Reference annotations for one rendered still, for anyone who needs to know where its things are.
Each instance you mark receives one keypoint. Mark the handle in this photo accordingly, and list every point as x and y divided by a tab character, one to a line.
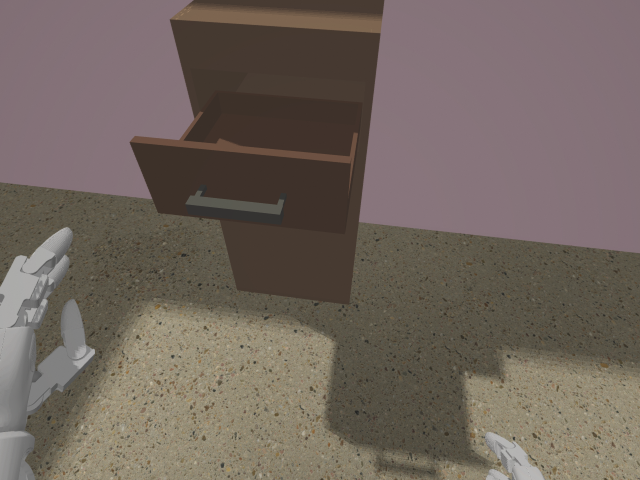
234	209

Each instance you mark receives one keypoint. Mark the cabinet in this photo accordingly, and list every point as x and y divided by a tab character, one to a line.
322	49

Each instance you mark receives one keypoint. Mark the drawer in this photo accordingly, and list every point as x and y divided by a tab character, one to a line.
253	147

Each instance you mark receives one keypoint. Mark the robot right hand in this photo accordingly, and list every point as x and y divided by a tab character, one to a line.
513	458

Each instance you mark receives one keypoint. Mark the left robot forearm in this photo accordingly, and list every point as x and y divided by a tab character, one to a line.
14	448

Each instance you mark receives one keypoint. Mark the robot left hand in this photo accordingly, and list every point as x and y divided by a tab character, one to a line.
23	306

